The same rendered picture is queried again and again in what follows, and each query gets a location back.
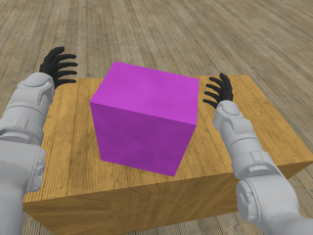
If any robot right upper arm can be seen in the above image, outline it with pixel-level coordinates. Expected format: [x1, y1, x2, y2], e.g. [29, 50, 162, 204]
[236, 174, 313, 235]

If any left robot forearm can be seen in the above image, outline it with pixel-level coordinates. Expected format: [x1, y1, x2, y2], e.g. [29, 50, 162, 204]
[0, 72, 55, 147]

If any right robot hand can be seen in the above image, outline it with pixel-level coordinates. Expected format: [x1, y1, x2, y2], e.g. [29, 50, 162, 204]
[203, 72, 234, 109]

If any robot left upper arm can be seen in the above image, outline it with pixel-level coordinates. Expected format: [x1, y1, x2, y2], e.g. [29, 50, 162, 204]
[0, 140, 46, 235]

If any pedestal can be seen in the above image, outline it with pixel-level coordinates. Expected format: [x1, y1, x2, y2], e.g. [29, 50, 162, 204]
[22, 74, 313, 235]

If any carton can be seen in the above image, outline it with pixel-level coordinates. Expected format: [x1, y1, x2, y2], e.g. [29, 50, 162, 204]
[89, 61, 200, 177]

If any right robot forearm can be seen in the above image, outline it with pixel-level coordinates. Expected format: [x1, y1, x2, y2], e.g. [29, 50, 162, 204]
[212, 100, 299, 212]

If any left robot hand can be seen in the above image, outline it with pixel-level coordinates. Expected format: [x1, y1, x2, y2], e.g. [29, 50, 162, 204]
[39, 46, 78, 90]

